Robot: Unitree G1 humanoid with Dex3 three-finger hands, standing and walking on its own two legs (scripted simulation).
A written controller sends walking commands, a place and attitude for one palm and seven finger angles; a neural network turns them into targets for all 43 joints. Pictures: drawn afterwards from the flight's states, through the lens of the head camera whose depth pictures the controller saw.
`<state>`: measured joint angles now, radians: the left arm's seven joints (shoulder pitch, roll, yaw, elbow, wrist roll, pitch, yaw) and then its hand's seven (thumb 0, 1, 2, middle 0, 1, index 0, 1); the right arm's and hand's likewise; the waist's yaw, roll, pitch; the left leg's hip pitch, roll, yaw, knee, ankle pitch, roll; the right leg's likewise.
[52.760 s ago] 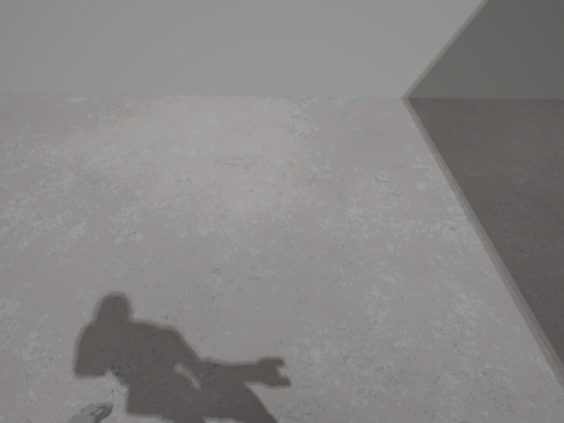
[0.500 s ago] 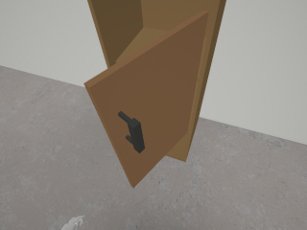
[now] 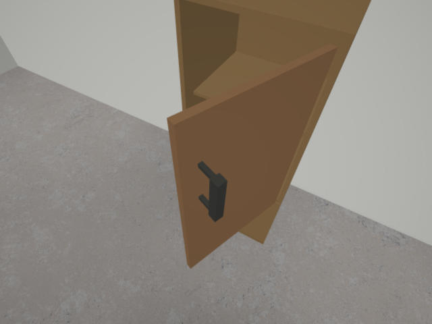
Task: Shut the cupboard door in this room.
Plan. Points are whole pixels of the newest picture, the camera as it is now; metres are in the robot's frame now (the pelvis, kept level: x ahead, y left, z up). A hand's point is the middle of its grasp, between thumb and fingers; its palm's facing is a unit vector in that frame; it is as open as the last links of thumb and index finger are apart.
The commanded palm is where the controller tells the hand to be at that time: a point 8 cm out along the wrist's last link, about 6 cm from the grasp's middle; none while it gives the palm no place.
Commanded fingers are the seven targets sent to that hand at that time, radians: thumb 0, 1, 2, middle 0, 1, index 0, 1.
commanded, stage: stand and wait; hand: left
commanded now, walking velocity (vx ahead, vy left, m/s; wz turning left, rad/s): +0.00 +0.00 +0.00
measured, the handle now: (210, 192) +0.33 +0.06 +0.06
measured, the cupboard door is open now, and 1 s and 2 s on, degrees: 68 68 68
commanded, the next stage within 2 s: turn or walk to find it in 0.26 s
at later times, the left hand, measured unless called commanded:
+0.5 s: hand out of the picture +0.05 +0.23 -0.17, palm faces -0.05 -0.96 -0.26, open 7.4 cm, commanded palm none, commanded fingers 0.00 0.90 0.90 -0.20 -0.30 -0.20 -0.30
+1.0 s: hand out of the picture +0.03 +0.20 -0.17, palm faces -0.06 -0.97 -0.22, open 7.4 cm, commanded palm none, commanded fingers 0.00 0.90 0.90 -0.20 -0.30 -0.20 -0.30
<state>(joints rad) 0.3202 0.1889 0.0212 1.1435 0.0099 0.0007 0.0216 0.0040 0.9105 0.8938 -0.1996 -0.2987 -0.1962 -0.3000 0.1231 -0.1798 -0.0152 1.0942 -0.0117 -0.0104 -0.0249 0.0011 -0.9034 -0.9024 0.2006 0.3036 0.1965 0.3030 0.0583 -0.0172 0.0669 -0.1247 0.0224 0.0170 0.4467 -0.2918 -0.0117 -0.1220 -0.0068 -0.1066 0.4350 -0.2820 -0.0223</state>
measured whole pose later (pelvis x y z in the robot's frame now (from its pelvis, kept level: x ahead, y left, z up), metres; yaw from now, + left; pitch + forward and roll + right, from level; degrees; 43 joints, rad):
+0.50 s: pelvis -0.02 +0.03 +0.00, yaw -5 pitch -2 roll +1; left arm 0.17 0.23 0.03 1.07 0.01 0.03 0.02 0.00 0.91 0.89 -0.20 -0.30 -0.19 -0.30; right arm 0.20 -0.20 -0.02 1.10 -0.02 0.00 -0.04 0.00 -0.90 -0.90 0.20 0.30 0.20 0.30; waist 0.00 -0.01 0.08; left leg -0.12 -0.01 0.11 0.41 -0.26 0.03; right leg -0.18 -0.03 -0.01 0.46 -0.24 0.02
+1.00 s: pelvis -0.02 +0.01 +0.00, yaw -5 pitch -2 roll +0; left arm 0.22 0.19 0.01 1.11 0.01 -0.01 0.02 0.00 0.91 0.89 -0.20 -0.30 -0.20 -0.30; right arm 0.23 -0.19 -0.03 1.14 -0.01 -0.02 -0.03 0.00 -0.90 -0.90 0.20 0.30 0.20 0.30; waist 0.00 0.00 0.05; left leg -0.11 0.03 0.10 0.40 -0.26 0.00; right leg -0.16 0.00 -0.02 0.42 -0.23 -0.01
